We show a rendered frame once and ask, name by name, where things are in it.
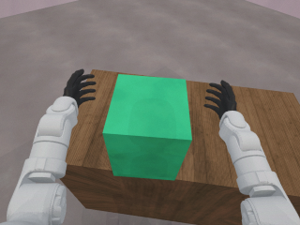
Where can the pedestal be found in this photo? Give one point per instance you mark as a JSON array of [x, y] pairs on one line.
[[205, 190]]

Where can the right robot upper arm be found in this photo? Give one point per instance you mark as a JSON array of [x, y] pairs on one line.
[[270, 210]]

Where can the left robot hand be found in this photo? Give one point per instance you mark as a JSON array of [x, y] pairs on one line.
[[74, 86]]

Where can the left robot upper arm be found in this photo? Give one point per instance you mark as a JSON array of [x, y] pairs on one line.
[[38, 204]]

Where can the carton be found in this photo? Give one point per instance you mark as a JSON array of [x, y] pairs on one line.
[[147, 131]]

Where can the robot left forearm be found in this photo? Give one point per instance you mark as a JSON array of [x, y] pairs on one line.
[[47, 160]]

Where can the robot right forearm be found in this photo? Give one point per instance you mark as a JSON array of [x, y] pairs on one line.
[[254, 175]]

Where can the right robot hand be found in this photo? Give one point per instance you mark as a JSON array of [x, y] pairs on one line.
[[226, 101]]

